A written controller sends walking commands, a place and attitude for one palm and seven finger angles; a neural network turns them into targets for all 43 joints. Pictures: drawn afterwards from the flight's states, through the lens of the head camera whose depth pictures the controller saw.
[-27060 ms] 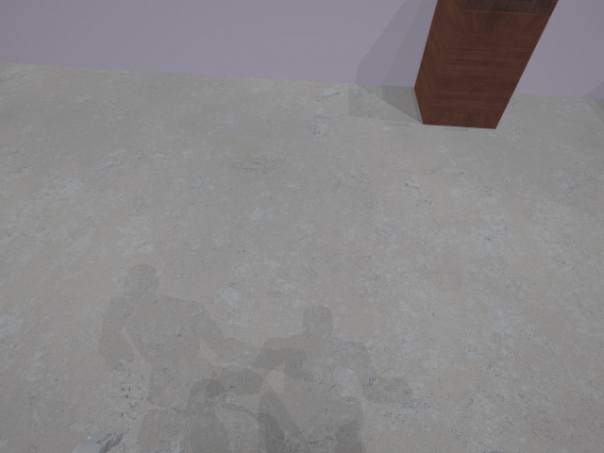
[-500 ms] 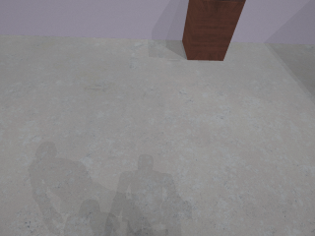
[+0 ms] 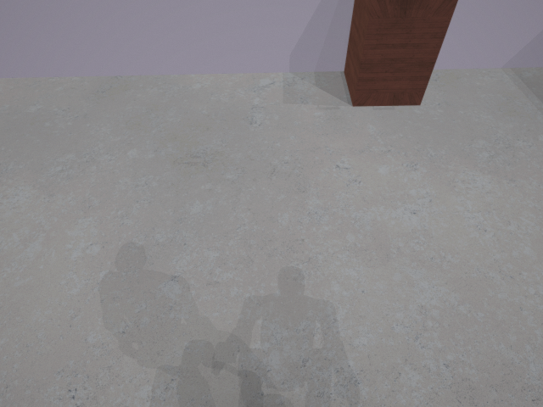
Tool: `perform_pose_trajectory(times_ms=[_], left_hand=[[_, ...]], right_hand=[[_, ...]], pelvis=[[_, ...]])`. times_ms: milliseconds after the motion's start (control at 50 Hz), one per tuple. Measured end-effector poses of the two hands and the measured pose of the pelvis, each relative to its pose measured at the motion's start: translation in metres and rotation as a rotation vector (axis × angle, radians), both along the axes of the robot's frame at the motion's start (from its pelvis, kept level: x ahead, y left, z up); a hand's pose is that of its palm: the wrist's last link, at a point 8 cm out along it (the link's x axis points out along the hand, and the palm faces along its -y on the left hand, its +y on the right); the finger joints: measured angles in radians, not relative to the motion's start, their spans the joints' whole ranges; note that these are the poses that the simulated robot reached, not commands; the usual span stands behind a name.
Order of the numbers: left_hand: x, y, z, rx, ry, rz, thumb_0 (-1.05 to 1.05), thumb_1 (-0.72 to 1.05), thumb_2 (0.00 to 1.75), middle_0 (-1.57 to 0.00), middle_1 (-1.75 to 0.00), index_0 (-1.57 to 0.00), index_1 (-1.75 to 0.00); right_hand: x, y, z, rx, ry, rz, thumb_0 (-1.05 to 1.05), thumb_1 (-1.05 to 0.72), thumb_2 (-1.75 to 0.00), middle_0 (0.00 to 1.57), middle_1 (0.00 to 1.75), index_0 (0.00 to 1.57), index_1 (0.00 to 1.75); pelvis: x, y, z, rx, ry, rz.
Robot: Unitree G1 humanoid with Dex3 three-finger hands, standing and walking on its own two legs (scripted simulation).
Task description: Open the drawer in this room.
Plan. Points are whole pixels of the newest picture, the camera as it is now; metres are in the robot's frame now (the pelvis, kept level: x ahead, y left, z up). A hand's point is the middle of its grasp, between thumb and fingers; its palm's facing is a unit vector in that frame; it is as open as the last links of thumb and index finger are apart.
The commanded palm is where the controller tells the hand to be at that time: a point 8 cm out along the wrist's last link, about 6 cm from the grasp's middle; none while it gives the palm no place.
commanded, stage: stand and wait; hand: left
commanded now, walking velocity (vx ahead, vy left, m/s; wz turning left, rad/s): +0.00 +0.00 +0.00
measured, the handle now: out of the picture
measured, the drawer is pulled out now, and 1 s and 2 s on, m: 0.00 0.00 0.00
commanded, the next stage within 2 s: turn or walk to find it in 0.66 s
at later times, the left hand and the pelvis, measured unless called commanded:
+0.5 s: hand out of the picture +0.00 +0.16 -0.17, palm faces +0.04 -0.98 -0.19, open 7.4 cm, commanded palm none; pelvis +0.01 -0.02 +0.01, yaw +0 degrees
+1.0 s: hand out of the picture +0.05 +0.19 -0.17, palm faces -0.10 -0.97 -0.24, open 7.4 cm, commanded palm none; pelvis -0.01 -0.01 +0.00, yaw -8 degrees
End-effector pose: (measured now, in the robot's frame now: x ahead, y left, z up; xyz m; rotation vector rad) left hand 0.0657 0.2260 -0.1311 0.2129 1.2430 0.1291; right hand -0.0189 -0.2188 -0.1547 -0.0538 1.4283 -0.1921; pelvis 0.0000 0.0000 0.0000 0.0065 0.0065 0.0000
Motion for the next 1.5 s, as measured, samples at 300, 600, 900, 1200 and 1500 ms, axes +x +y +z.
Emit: perform_pose_trajectory(times_ms=[300,600,900,1200,1500], left_hand=[[-0.065,-0.020,-0.010,-0.041,0.170,0.102,0.01,0.92,0.90,-0.20,-0.30,-0.20,-0.30],[-0.065,-0.011,-0.006,-0.032,0.146,0.085,0.01,0.91,0.90,-0.20,-0.30,-0.20,-0.30],[-0.033,0.018,-0.006,0.014,0.119,-0.001,0.01,0.91,0.90,-0.20,-0.30,-0.20,-0.30],[0.021,-0.025,-0.004,0.033,0.025,-0.112,0.01,0.91,0.90,-0.20,-0.30,-0.20,-0.30],[0.005,-0.069,-0.016,-0.080,0.318,-0.096,0.01,0.90,0.90,-0.21,-0.30,-0.20,-0.30]], right_hand=[[0.054,-0.026,0.015,-0.055,-0.060,0.092,0.01,-0.92,-0.90,0.20,0.30,0.20,0.30],[0.055,-0.032,0.020,-0.073,-0.085,0.101,0.01,-0.91,-0.90,0.20,0.30,0.20,0.30],[0.022,-0.030,0.016,-0.097,-0.067,0.011,0.01,-0.91,-0.90,0.20,0.30,0.20,0.30],[-0.005,-0.064,-0.013,-0.041,-0.030,-0.119,0.01,-0.91,-0.90,0.20,0.30,0.20,0.30],[0.136,-0.070,0.017,-0.083,-0.179,-0.105,0.01,-0.91,-0.90,0.20,0.30,0.20,0.30]], pelvis=[[0.014,-0.017,0.005,-0.004,-0.018,0.005],[0.007,-0.015,0.008,-0.009,-0.035,-0.004],[-0.006,-0.004,0.003,-0.009,-0.025,-0.086],[0.019,-0.042,-0.014,-0.010,-0.018,-0.202],[0.095,-0.046,-0.002,-0.025,-0.007,-0.249]])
